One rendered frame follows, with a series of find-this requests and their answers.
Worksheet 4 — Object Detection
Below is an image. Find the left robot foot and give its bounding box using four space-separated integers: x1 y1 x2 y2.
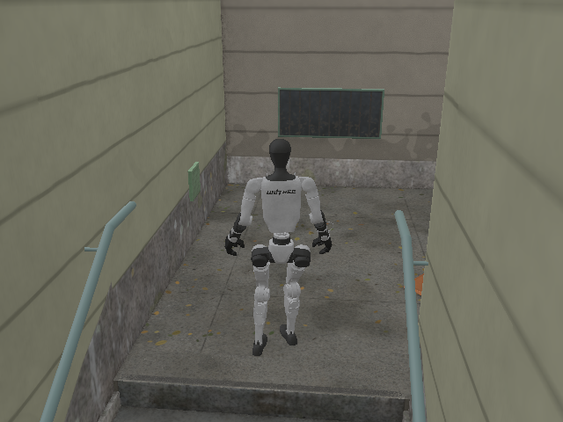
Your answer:
252 333 267 356

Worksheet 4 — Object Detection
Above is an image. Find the robot left hand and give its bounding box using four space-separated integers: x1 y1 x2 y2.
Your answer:
224 236 245 256

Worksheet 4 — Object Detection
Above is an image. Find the robot right thigh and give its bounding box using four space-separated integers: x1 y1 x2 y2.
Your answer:
283 244 311 299

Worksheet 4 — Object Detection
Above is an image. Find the robot right upper arm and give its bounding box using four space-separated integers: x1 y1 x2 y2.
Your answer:
299 177 324 224

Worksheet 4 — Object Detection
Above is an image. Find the robot right hand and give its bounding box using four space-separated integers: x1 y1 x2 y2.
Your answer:
312 237 332 254

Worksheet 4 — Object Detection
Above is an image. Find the robot left upper arm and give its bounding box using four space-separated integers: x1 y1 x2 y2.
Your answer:
238 178 262 227

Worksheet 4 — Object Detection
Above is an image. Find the left robot forearm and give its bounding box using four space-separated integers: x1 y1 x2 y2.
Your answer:
228 213 246 243

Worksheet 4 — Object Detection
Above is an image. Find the right robot forearm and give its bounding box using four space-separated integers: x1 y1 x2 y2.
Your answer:
314 210 330 241

